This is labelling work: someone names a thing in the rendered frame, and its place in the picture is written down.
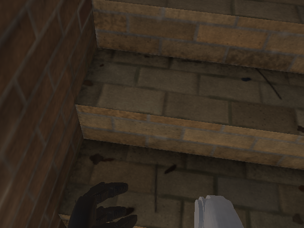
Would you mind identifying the left robot hand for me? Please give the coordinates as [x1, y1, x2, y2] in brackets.
[66, 181, 138, 228]

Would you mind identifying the right robot thigh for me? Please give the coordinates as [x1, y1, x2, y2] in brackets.
[194, 195, 244, 228]

